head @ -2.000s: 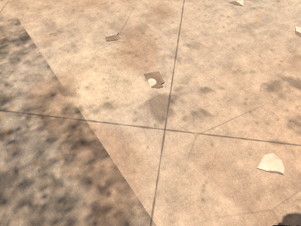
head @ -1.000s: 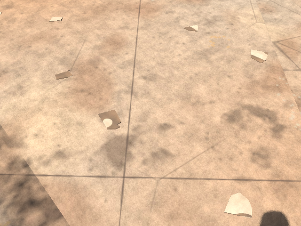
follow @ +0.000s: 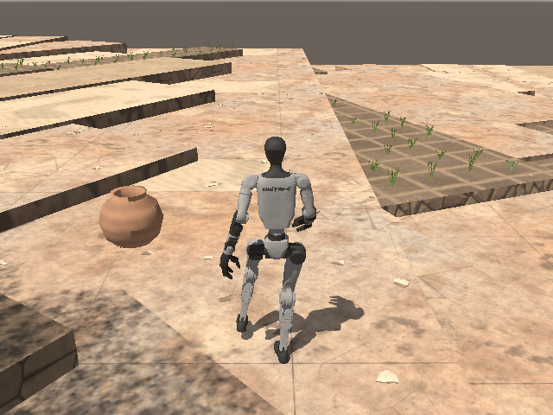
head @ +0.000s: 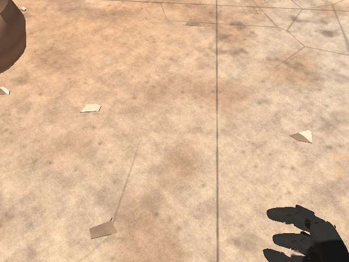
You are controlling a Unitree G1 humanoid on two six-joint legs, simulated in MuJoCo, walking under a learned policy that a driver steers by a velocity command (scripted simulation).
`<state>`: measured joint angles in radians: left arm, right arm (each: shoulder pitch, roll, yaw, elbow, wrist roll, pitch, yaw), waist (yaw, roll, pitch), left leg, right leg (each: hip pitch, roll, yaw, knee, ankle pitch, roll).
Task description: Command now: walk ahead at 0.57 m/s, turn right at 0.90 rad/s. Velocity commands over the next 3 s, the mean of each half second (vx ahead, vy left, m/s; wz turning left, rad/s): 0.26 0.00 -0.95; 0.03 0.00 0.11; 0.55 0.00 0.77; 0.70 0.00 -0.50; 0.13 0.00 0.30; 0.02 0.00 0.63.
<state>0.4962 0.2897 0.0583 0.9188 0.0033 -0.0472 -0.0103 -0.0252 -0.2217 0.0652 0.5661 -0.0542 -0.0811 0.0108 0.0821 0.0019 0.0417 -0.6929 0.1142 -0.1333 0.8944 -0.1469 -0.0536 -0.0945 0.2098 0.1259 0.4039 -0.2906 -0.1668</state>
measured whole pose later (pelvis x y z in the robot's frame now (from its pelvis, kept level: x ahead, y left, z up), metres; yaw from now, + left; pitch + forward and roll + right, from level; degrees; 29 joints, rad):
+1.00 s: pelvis +0.29 +0.05 -0.02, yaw -22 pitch +1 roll -1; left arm 0.06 0.27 0.07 0.69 0.01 0.04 0.05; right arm 0.22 -0.29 -0.07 0.73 0.01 0.05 0.01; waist -0.04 -0.03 0.04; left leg -0.34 0.02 0.08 0.69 -0.39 0.05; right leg -0.36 -0.12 -0.17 0.76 -0.43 0.04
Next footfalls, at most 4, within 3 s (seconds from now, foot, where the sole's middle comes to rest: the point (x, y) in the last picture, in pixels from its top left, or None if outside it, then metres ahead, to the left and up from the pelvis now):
0.12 left None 0.35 0.16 -0.77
0.56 right None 0.27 -0.10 -0.77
0.96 left None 0.36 0.12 -0.77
1.44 right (225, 251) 0.52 -0.12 -0.77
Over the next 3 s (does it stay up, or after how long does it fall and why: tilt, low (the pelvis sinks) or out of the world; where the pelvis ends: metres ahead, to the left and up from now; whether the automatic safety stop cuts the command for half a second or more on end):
stays up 1.00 -0.03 0.00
